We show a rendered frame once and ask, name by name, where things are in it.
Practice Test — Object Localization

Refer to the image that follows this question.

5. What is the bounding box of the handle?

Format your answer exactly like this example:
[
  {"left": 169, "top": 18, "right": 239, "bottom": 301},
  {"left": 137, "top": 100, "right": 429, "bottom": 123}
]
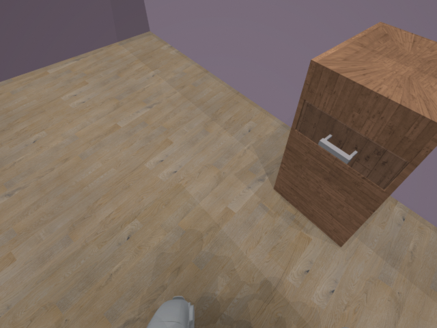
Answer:
[{"left": 318, "top": 134, "right": 358, "bottom": 164}]

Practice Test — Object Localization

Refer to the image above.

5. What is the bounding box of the drawer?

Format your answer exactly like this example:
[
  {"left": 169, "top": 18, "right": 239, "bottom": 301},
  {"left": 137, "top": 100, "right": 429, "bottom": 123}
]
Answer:
[{"left": 296, "top": 101, "right": 410, "bottom": 190}]

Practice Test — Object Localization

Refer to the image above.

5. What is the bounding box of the left robot thigh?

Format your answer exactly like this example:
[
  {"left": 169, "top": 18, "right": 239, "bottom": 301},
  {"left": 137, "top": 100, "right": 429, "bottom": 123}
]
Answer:
[{"left": 147, "top": 299, "right": 195, "bottom": 328}]

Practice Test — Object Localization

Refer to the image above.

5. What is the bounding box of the cabinet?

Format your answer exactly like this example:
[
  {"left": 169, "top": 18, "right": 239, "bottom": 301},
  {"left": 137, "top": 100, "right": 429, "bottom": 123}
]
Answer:
[{"left": 274, "top": 22, "right": 437, "bottom": 247}]

